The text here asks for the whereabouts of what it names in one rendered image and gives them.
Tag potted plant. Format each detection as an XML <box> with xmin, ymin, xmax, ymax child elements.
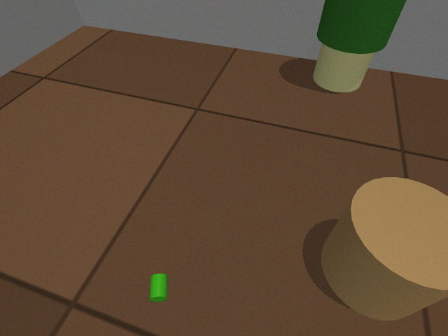
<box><xmin>313</xmin><ymin>0</ymin><xmax>406</xmax><ymax>92</ymax></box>

